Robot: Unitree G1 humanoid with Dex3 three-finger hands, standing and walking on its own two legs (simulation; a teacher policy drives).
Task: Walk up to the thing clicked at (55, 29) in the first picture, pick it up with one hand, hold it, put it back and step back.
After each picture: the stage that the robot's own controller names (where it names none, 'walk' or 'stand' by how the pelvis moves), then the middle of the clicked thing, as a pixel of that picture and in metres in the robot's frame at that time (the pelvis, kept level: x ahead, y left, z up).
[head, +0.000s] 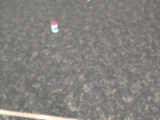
stand; (54, 26) +1.63 +0.42 -0.72
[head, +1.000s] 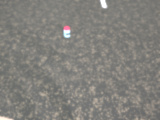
walk; (66, 31) +1.53 +0.18 -0.71
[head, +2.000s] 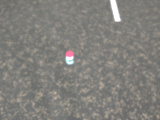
walk; (69, 57) +1.01 +0.18 -0.70
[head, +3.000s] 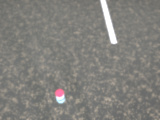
walk; (60, 96) +0.64 +0.21 -0.71
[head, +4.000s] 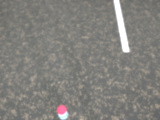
stand; (62, 112) +0.46 +0.19 -0.69
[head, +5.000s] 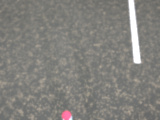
stand; (67, 117) +0.45 +0.17 -0.72
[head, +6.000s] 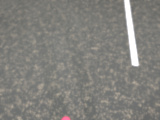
stand; out of the picture +0.42 +0.19 -0.73
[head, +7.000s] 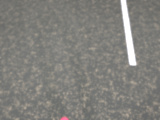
stand; out of the picture +0.42 +0.20 -0.73
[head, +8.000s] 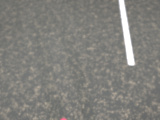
stand; out of the picture +0.41 +0.20 -0.73
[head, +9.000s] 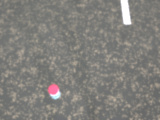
go down; (54, 91) +0.44 +0.21 -0.59
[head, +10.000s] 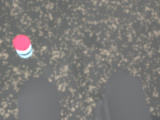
go down; (23, 47) +0.48 +0.24 -0.30
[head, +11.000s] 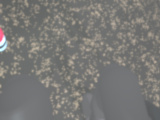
close in; out of the picture +0.47 +0.27 -0.26
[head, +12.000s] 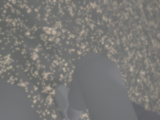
close; out of the picture +0.46 +0.29 -0.23
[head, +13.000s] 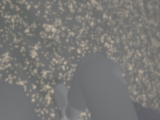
lift; out of the picture +0.45 +0.29 -0.23
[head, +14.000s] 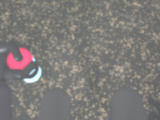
lift; (25, 66) +0.36 +0.22 -0.05
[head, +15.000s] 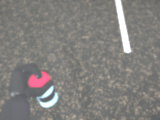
hold; (43, 89) +0.32 +0.17 +0.00
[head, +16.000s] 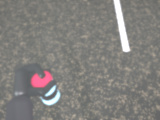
hold; (46, 88) +0.33 +0.16 -0.01
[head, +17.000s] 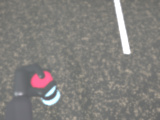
hold; (46, 88) +0.33 +0.16 -0.01
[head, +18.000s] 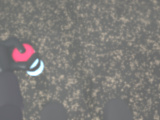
crouch; (29, 60) +0.42 +0.20 -0.08
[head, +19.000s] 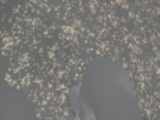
lower; out of the picture +0.47 +0.29 -0.21
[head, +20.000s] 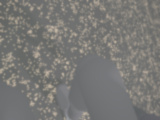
lower; out of the picture +0.44 +0.31 -0.24
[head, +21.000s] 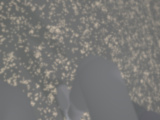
lower; out of the picture +0.44 +0.30 -0.24
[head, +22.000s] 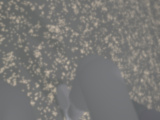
lower; out of the picture +0.44 +0.30 -0.24
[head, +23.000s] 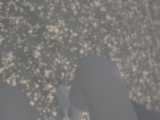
lower; out of the picture +0.44 +0.30 -0.24
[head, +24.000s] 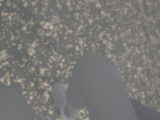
withdraw; out of the picture +0.44 +0.30 -0.24
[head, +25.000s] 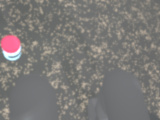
stand; (11, 48) +0.45 +0.25 -0.27
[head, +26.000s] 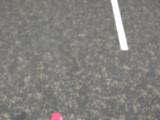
stand; out of the picture +0.39 +0.20 -0.64
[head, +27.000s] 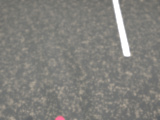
stand; out of the picture +0.41 +0.21 -0.67
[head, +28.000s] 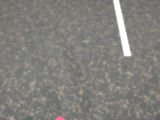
stand; out of the picture +0.40 +0.21 -0.67
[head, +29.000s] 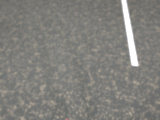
stand; out of the picture +0.43 +0.18 -0.72
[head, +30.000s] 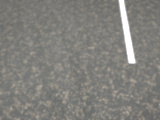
stand; out of the picture +0.40 +0.21 -0.73
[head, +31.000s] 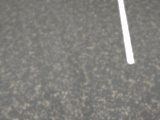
walk; out of the picture +0.39 +0.21 -0.73
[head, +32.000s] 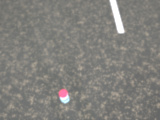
walk; (64, 96) +0.54 +0.22 -0.69
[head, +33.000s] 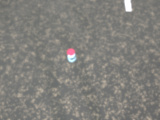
walk; (71, 55) +0.91 +0.18 -0.69
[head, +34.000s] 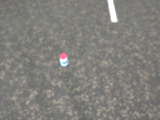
stand; (63, 59) +1.03 +0.22 -0.70
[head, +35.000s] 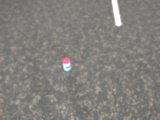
stand; (66, 64) +1.00 +0.23 -0.73
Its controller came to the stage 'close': yes
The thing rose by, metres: 0.70
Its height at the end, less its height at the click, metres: +0.00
